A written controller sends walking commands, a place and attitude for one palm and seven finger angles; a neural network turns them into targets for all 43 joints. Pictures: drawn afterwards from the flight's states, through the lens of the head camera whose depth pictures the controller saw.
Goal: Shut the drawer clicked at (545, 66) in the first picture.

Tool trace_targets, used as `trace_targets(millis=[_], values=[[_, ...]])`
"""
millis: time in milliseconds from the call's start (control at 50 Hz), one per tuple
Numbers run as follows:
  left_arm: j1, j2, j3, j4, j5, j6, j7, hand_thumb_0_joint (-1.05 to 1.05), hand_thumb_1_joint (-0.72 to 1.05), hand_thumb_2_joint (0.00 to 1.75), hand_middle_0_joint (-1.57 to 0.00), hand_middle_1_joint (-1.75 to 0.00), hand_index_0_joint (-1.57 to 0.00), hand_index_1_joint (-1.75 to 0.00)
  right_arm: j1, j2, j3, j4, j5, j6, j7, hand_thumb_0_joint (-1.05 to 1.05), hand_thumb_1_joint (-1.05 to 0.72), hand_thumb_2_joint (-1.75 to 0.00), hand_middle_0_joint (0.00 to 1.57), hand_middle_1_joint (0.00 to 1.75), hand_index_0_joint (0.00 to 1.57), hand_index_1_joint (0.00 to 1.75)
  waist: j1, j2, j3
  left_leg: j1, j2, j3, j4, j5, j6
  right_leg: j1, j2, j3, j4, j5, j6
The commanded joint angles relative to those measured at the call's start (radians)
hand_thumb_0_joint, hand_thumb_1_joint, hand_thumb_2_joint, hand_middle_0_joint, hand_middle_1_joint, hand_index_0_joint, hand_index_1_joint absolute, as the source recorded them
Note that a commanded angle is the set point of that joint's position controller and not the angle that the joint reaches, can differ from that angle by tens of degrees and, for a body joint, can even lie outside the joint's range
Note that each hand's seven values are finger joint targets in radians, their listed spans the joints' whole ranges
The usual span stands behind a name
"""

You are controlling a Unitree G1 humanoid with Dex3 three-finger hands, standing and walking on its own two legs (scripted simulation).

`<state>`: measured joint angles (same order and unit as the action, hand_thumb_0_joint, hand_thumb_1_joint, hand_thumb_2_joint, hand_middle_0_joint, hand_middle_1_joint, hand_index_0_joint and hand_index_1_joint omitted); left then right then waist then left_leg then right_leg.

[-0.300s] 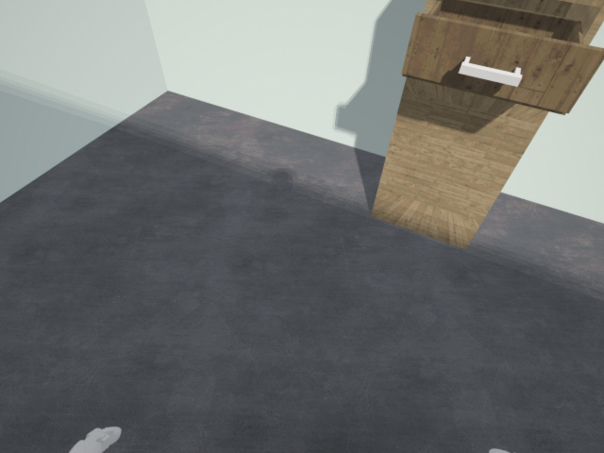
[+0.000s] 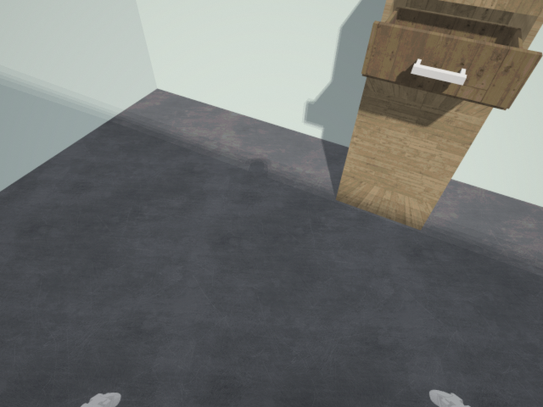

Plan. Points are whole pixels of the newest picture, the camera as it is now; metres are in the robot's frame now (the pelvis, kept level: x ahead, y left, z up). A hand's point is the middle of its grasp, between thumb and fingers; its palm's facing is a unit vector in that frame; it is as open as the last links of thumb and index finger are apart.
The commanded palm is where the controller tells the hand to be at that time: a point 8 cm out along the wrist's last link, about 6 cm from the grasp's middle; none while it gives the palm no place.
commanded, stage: stand and wait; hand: left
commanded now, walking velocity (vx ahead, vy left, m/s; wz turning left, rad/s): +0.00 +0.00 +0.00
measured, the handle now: (439, 70) +0.87 -0.37 +0.11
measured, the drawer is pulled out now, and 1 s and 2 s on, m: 0.28 0.28 0.28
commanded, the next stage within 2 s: look at it before walking up in 0.78 s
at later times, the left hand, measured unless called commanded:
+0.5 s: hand out of the picture +0.05 +0.23 -0.15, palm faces -0.03 -0.94 -0.35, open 7.4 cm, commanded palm none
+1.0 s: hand out of the picture +0.04 +0.22 -0.15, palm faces -0.04 -0.94 -0.33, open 7.4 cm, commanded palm none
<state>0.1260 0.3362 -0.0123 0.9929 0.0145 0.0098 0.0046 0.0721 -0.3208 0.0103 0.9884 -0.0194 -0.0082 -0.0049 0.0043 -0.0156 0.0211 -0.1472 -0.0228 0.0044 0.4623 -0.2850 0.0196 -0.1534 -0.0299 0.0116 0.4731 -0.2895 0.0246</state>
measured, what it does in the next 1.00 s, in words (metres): stands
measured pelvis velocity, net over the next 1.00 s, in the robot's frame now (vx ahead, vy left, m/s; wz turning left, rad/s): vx -0.03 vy -0.02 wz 0.00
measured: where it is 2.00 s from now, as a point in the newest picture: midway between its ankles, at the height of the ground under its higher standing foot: outside the picture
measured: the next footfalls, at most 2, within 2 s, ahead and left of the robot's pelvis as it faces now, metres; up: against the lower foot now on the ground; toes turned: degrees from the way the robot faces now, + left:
none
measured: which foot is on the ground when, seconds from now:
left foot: down 0.00-1.00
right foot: down 0.00-1.00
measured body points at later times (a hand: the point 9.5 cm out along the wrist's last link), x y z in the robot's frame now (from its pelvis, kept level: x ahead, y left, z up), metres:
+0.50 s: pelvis -0.02 -0.02 +0.01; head -0.03 -0.02 +0.45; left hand +0.05 +0.28 -0.12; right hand +0.05 -0.32 -0.13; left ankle -0.02 +0.11 -0.74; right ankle -0.02 -0.14 -0.74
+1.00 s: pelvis -0.03 -0.02 +0.01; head -0.02 -0.02 +0.46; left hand +0.04 +0.27 -0.13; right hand +0.04 -0.32 -0.13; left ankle -0.02 +0.11 -0.74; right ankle -0.02 -0.14 -0.74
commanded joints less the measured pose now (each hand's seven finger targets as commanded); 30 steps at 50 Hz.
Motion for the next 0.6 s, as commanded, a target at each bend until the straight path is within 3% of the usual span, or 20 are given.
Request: trace_targets(millis=[0, 380, 580], values=[[-0.043, 0.207, 0.050, -0.064, -0.004, -0.028, 0.011, 0.00, 0.90, 0.90, -0.20, -0.30, -0.20, -0.30, -0.052, -0.219, -0.058, -0.053, 0.006, -0.025, -0.011, 0.00, -0.90, -0.90, 0.20, 0.30, 0.20, 0.30, -0.004, 0.027, -0.088, 0.026, 0.127, -0.088, -0.077, 0.314, 0.026, 0.016, -0.089, 0.062, -0.061, 0.284, -0.052], [-0.037, 0.217, 0.047, 0.009, -0.007, -0.036, 0.009, 0.00, 0.90, 0.90, -0.20, -0.30, -0.20, -0.30, -0.016, -0.225, -0.046, 0.035, 0.011, -0.022, -0.007, 0.00, -0.90, -0.90, 0.20, 0.30, 0.20, 0.30, -0.003, 0.006, -0.053, 0.007, 0.132, -0.101, -0.129, 0.196, 0.011, 0.020, -0.098, 0.098, -0.137, 0.200, -0.060], [-0.048, 0.217, 0.047, 0.019, -0.005, -0.035, 0.006, 0.00, 0.90, 0.90, -0.20, -0.30, -0.20, -0.30, -0.002, -0.222, -0.044, 0.053, 0.009, -0.020, -0.004, 0.00, -0.90, -0.90, 0.20, 0.30, 0.20, 0.30, -0.004, 0.008, -0.008, -0.017, 0.128, -0.105, -0.150, 0.124, 0.005, -0.022, -0.094, 0.116, -0.178, 0.075, -0.060]])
